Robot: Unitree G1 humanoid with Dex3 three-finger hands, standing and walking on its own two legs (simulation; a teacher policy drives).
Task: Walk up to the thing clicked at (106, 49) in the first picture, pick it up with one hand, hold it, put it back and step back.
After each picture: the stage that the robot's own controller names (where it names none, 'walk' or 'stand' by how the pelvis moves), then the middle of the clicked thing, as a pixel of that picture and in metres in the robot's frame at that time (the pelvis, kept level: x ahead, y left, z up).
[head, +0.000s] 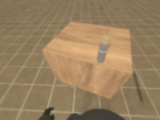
stand; (102, 50) +0.57 -0.06 +0.05
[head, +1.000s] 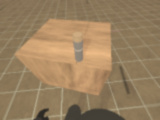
walk; (78, 48) +0.51 +0.15 +0.08
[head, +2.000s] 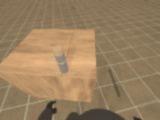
stand; (61, 60) +0.41 +0.25 +0.06
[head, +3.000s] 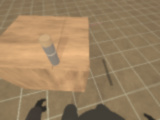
stand; (51, 52) +0.42 +0.32 +0.07
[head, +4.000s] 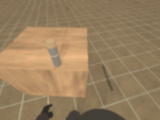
stand; (54, 54) +0.46 +0.33 +0.07
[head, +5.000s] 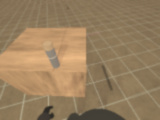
stand; (52, 56) +0.46 +0.34 +0.05
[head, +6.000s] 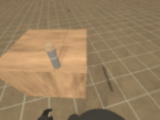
stand; (53, 56) +0.46 +0.34 +0.05
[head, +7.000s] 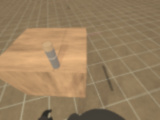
stand; (52, 56) +0.45 +0.34 +0.05
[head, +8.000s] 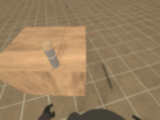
rise first; (51, 55) +0.45 +0.34 +0.05
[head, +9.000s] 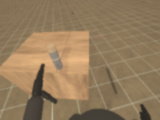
rise first; (55, 57) +0.45 +0.35 +0.06
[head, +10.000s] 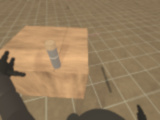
go down; (53, 56) +0.44 +0.32 +0.06
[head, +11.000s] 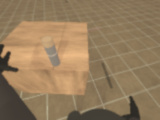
go down; (52, 53) +0.45 +0.31 +0.08
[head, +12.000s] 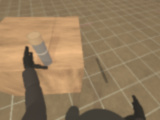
close in; (42, 51) +0.43 +0.33 +0.11
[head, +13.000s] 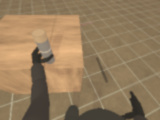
close; (45, 49) +0.44 +0.31 +0.11
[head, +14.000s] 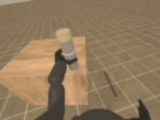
lift; (69, 52) +0.34 +0.15 +0.26
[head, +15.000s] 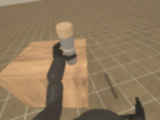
hold; (68, 47) +0.34 +0.15 +0.29
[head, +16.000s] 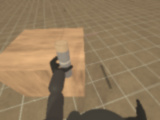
hold; (64, 61) +0.35 +0.19 +0.14
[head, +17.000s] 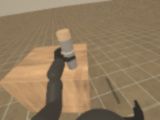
hold; (68, 51) +0.35 +0.16 +0.28
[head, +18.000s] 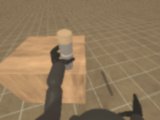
hold; (66, 52) +0.34 +0.17 +0.24
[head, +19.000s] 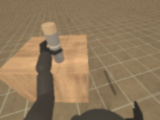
crouch; (54, 45) +0.39 +0.25 +0.26
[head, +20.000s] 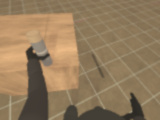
lower; (41, 50) +0.45 +0.31 +0.09
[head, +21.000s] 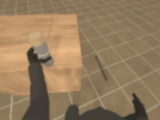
lower; (43, 52) +0.42 +0.31 +0.11
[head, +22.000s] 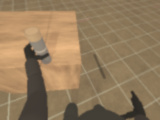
lower; (40, 48) +0.44 +0.31 +0.12
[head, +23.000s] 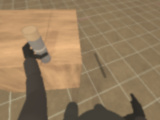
lower; (39, 47) +0.44 +0.32 +0.12
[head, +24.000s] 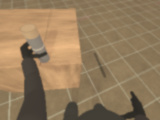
draw back; (38, 46) +0.44 +0.32 +0.12
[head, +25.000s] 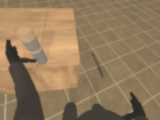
rise; (35, 48) +0.43 +0.33 +0.12
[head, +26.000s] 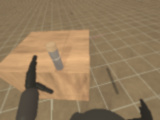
sink last; (55, 57) +0.43 +0.32 +0.09
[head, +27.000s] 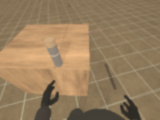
stand; (54, 53) +0.44 +0.32 +0.10
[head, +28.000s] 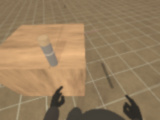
stand; (49, 52) +0.44 +0.34 +0.12
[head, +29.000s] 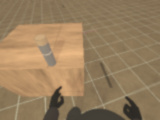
stand; (47, 52) +0.44 +0.34 +0.12
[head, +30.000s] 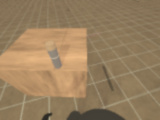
stand; (54, 56) +0.45 +0.32 +0.07
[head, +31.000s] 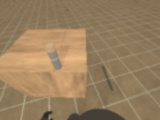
stand; (54, 57) +0.45 +0.32 +0.05
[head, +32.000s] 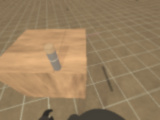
stand; (53, 58) +0.43 +0.32 +0.05
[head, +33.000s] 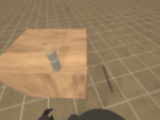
walk; (53, 59) +0.43 +0.32 +0.05
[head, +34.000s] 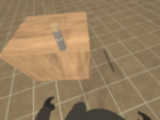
walk; (59, 38) +0.60 +0.32 +0.06
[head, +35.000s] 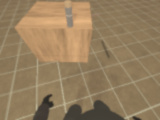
walk; (69, 15) +0.96 +0.29 +0.07
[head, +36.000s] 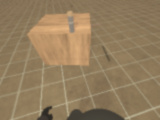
stand; (71, 22) +1.06 +0.34 +0.07
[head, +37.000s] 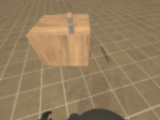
stand; (70, 24) +1.05 +0.32 +0.05
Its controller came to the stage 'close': yes
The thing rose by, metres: 0.28
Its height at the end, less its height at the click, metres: +0.00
